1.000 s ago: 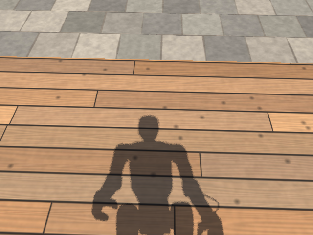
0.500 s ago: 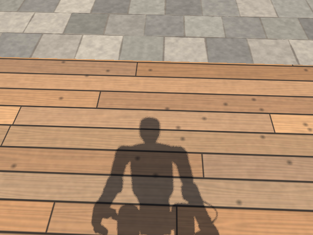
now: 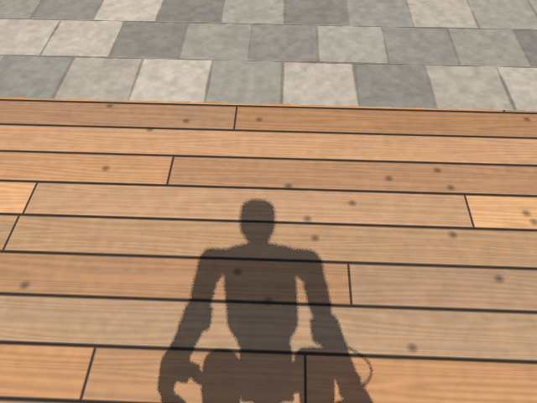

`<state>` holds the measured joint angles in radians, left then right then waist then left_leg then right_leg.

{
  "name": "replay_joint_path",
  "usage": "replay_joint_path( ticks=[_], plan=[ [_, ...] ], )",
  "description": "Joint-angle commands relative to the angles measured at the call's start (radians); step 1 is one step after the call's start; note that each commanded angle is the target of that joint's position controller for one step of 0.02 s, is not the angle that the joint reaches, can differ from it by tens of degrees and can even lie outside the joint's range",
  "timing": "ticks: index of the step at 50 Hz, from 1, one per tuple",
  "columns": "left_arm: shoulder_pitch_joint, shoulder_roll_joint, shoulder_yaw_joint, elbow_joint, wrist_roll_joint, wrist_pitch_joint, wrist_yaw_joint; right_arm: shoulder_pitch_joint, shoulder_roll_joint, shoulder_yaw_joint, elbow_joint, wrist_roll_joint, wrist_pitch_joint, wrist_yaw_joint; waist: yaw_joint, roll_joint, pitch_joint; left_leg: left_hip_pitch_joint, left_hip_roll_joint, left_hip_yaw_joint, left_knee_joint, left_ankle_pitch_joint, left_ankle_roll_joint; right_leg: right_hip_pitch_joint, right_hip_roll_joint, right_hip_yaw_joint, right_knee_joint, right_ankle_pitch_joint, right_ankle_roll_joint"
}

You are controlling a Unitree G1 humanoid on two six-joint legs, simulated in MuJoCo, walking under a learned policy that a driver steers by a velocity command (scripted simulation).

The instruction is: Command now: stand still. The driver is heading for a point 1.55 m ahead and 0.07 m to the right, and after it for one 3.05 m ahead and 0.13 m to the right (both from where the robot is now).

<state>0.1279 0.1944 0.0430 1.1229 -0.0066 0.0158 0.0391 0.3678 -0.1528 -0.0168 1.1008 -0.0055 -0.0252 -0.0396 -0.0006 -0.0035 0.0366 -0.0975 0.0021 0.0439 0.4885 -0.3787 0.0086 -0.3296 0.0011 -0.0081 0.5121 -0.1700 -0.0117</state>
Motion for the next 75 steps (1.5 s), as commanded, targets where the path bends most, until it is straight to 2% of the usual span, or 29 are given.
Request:
replay_joint_path(
  ticks=[1,8,10,13,14,16,19,21,22,23,24,25,26,29,35,42,45,47,48,49,50,51,52,55,59,65,70,73,75],
  plan=[
    [0.003,0.097,0.014,-0.028,0.0,-0.006,0.003,0.105,-0.081,-0.013,-0.005,0.0,-0.003,-0.002,0.0,0.012,0.009,-0.203,0.041,-0.037,-0.127,0.118,0.018,0.177,-0.044,0.053,-0.044,0.145,-0.052],
    [0.009,0.096,0.013,-0.027,-0.001,-0.006,0.004,0.117,-0.078,-0.013,-0.008,0.001,-0.004,-0.002,0.0,0.013,0.01,-0.2,0.04,-0.037,-0.128,0.127,0.018,0.178,-0.044,0.052,-0.041,0.153,-0.051],
    [0.031,0.09,0.013,-0.014,-0.005,-0.004,0.004,0.143,-0.089,-0.019,0.003,0.007,0.0,-0.005,-0.002,0.039,0.013,-0.208,0.043,-0.054,-0.16,-0.116,0.046,0.156,-0.002,0.009,-0.009,-0.121,-0.048],
    [-0.056,0.089,0.017,-0.057,-0.016,-0.035,-0.009,0.155,-0.177,-0.048,-0.027,0.025,-0.011,-0.012,-0.042,0.151,0.139,-0.166,0.218,-0.297,-0.3,-0.44,0.173,-0.113,0.044,-0.073,0.18,-0.29,-0.041],
    [-0.089,0.079,0.014,-0.078,-0.019,-0.055,-0.019,0.137,-0.209,-0.061,-0.033,0.029,-0.022,-0.013,-0.045,0.181,0.189,-0.14,0.309,-0.395,-0.334,-0.415,0.215,-0.2,0.001,-0.054,0.256,-0.226,-0.051],
    [-0.112,0.082,0.015,-0.099,-0.025,-0.086,-0.036,0.143,-0.185,-0.061,-0.037,0.022,-0.045,-0.008,-0.046,0.161,0.214,-0.022,0.358,-0.417,-0.311,-0.215,0.236,-0.346,-0.056,-0.018,0.327,-0.282,-0.069],
    [-0.05,0.078,0.02,-0.093,-0.037,-0.114,-0.055,0.102,-0.18,-0.061,-0.055,0.035,-0.046,0.01,0.005,0.12,0.165,-0.035,0.275,-0.259,-0.224,-0.011,0.172,-0.157,-0.033,-0.079,0.109,-0.226,-0.077],
    [0.2,0.118,0.055,-0.002,-0.032,-0.11,-0.057,0.056,-0.198,-0.06,-0.076,0.028,-0.046,0.017,0.114,0.101,0.04,-0.225,0.17,-0.132,-0.024,0.323,0.121,0.277,0.056,-0.121,0.044,-0.053,-0.077],
    [0.365,0.206,0.083,0.024,-0.027,-0.11,-0.051,0.005,-0.158,-0.047,-0.109,0.028,-0.053,0.019,0.183,-0.079,-0.024,-0.385,0.055,-0.004,0.329,0.382,0.045,0.446,-0.129,0.19,-0.099,-0.167,-0.159],
    [0.473,0.268,0.084,0.031,-0.018,-0.116,-0.055,0.02,-0.066,-0.024,-0.146,0.028,-0.076,0.017,0.177,-0.319,-0.138,-0.588,-0.07,-0.029,0.679,-0.112,0.003,0.596,-0.373,0.696,-0.316,-0.236,-0.302],
    [0.379,0.185,0.05,0.019,-0.005,-0.131,-0.055,-0.022,-0.107,-0.038,-0.159,0.054,-0.093,0.022,0.125,-0.195,-0.085,-0.676,-0.016,-0.164,0.845,-0.136,0.036,0.532,-0.4,0.734,-0.329,-0.282,-0.297],
    [0.282,0.141,0.033,-0.015,-0.006,-0.138,-0.055,-0.054,-0.132,-0.043,-0.173,0.067,-0.101,0.03,0.089,-0.133,-0.008,-0.718,0.038,-0.159,0.875,-0.049,0.07,0.452,-0.374,0.589,-0.318,-0.247,-0.259],
    [0.214,0.116,0.02,-0.036,-0.003,-0.14,-0.06,-0.064,-0.139,-0.048,-0.17,0.059,-0.105,0.031,0.057,-0.062,0.017,-0.699,0.087,-0.141,0.834,0.053,0.089,0.384,-0.33,0.459,-0.33,-0.189,-0.223],
    [0.204,0.09,0.0,-0.045,0.008,-0.131,-0.061,-0.052,-0.146,-0.071,-0.162,0.04,-0.084,0.034,0.011,-0.06,0.033,-0.592,0.14,-0.097,0.695,0.176,0.082,0.273,-0.224,0.221,-0.368,0.016,-0.169],
    [0.275,0.148,0.002,-0.051,0.012,-0.116,-0.026,-0.287,-0.107,-0.057,-0.254,0.026,-0.064,0.041,0.037,-0.036,0.084,-0.677,0.141,-0.048,0.377,0.342,0.006,0.252,-0.21,0.106,-0.418,0.186,-0.185],
    [0.363,0.165,0.017,-0.045,-0.009,-0.102,-0.02,-0.489,-0.119,-0.039,-0.329,0.038,-0.08,0.081,0.071,-0.059,0.119,-0.613,0.082,-0.015,0.089,0.412,0.043,0.373,-0.251,0.041,-0.387,0.226,-0.164],
    [0.329,0.2,0.032,-0.058,-0.005,-0.091,-0.019,-0.4,-0.179,-0.062,-0.324,0.037,-0.087,0.091,-0.008,-0.107,0.025,-0.427,0.019,0.02,0.061,0.322,0.093,0.447,-0.268,0.017,-0.233,0.6,-0.133],
    [0.294,0.19,0.025,-0.077,0.005,-0.079,-0.021,-0.075,-0.266,-0.107,-0.232,0.038,-0.081,0.079,-0.17,-0.114,-0.171,0.027,0.001,0.012,0.081,0.309,0.152,0.293,-0.195,-0.041,0.17,0.719,-0.079],
    [0.389,0.086,-0.004,-0.101,0.012,-0.088,-0.03,0.083,-0.37,-0.131,-0.197,0.008,-0.078,0.07,-0.147,0.095,-0.354,0.435,0.268,-0.389,0.064,0.181,0.28,-0.075,-0.068,-0.063,0.579,0.315,-0.029],
    [0.422,0.026,-0.024,-0.088,-0.01,-0.12,-0.041,0.105,-0.342,-0.116,-0.184,0.008,-0.076,0.074,-0.12,0.258,-0.497,0.555,0.416,-0.835,-0.173,0.02,0.368,-0.267,0.069,0.074,0.837,-0.359,-0.011],
    [0.316,0.123,0.003,-0.118,-0.038,-0.145,-0.045,0.024,-0.272,-0.093,-0.191,0.017,-0.08,0.077,-0.119,0.2,-0.361,0.451,0.373,-0.758,-0.212,-0.023,0.303,-0.376,0.003,0.15,0.924,-0.342,-0.038],
    [0.218,0.157,0.009,-0.153,-0.052,-0.155,-0.042,-0.072,-0.224,-0.079,-0.21,0.018,-0.083,0.075,-0.096,0.14,-0.224,0.285,0.341,-0.585,-0.22,0.051,0.261,-0.405,-0.05,0.108,0.915,-0.268,-0.054],
    [0.177,0.157,0.014,-0.161,-0.04,-0.154,-0.033,-0.155,-0.195,-0.067,-0.22,0.011,-0.09,0.079,-0.054,0.042,-0.139,0.103,0.305,-0.452,-0.25,0.171,0.24,-0.359,-0.103,0.088,0.844,-0.179,-0.057],
    [0.239,0.107,0.024,-0.145,-0.018,-0.108,-0.021,-0.198,-0.149,-0.054,-0.201,-0.003,-0.101,0.087,0.029,0.072,-0.079,-0.123,0.227,-0.276,-0.328,0.251,0.224,-0.211,-0.165,0.09,0.706,-0.102,-0.061],
    [0.113,0.122,0.034,-0.194,-0.004,-0.09,-0.017,-0.121,-0.207,-0.064,-0.171,-0.002,-0.101,0.058,0.022,0.049,-0.001,-0.136,0.222,-0.206,-0.395,0.294,0.244,-0.343,-0.183,0.075,0.523,0.038,-0.021],
    [-0.1,0.098,0.026,-0.254,-0.004,-0.107,-0.037,-0.014,-0.227,-0.064,-0.146,0.014,-0.086,0.033,-0.042,0.053,0.028,-0.049,0.183,-0.103,-0.399,0.336,0.195,-0.354,-0.127,0.017,0.166,0.304,0.0],
    [-0.223,0.101,0.015,-0.306,-0.015,-0.117,-0.065,0.065,-0.238,-0.072,-0.107,0.021,-0.065,0.029,-0.077,0.057,0.062,0.12,0.241,-0.1,-0.33,0.37,0.188,-0.384,-0.099,0.009,0.034,0.229,-0.021],
    [-0.177,0.139,0.026,-0.311,-0.018,-0.127,-0.078,0.041,-0.258,-0.083,-0.107,0.024,-0.051,0.025,-0.029,0.087,0.026,0.186,0.271,-0.104,-0.237,0.561,0.162,-0.281,-0.065,-0.011,-0.008,0.113,-0.06],
    [0.071,0.211,0.066,-0.238,-0.013,-0.13,-0.072,-0.001,-0.245,-0.076,-0.12,0.023,-0.041,0.025,0.098,0.089,-0.125,0.129,0.198,-0.04,0.048,0.849,0.119,0.072,0.0,-0.064,-0.026,0.111,-0.109]
  ],
)
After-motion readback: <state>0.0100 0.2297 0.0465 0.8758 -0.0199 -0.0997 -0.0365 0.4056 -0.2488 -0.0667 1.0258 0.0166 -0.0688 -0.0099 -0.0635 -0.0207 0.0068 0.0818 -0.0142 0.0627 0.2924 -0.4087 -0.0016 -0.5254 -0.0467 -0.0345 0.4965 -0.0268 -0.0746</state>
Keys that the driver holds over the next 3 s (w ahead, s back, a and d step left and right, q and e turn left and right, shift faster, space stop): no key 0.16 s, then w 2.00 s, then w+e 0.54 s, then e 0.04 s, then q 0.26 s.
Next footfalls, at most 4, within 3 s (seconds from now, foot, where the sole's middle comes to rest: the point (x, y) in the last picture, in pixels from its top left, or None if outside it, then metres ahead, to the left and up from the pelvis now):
0.94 left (233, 401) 0.51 0.12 -0.77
1.52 right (321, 288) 0.82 -0.12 -0.77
2.06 left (238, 204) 1.13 0.13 -0.77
2.64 right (310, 143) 1.43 -0.12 -0.77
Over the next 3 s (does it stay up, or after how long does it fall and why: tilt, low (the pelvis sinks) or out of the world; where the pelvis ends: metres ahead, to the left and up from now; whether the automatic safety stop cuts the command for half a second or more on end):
stays up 1.45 -0.05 0.01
